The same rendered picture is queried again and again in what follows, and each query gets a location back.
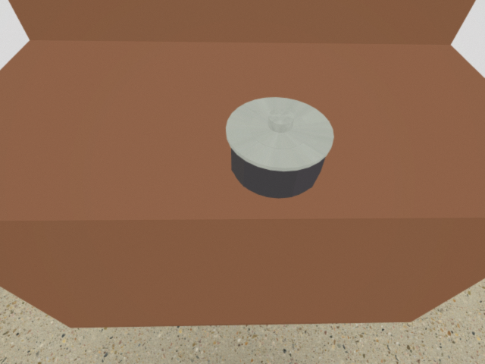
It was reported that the knob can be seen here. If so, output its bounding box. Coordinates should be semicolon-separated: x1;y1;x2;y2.
268;108;294;133

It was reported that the pot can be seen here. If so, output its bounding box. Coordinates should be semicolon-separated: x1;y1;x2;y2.
231;149;325;199

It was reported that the lid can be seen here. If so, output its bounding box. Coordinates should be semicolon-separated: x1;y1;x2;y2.
226;97;334;171

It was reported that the table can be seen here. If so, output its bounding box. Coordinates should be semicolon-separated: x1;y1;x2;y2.
0;0;485;328

